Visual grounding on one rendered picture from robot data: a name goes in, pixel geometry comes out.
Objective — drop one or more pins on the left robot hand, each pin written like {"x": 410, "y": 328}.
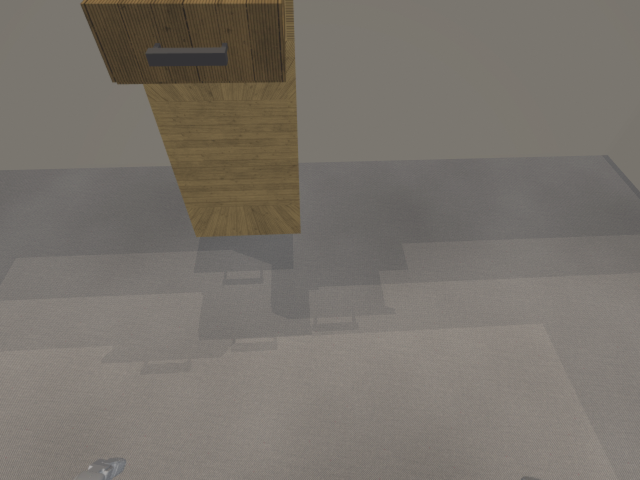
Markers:
{"x": 103, "y": 469}

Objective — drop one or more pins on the cabinet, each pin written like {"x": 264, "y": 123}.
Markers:
{"x": 233, "y": 148}

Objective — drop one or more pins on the drawer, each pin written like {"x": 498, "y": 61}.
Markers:
{"x": 254, "y": 31}

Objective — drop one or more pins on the handle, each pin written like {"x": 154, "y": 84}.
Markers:
{"x": 208, "y": 56}

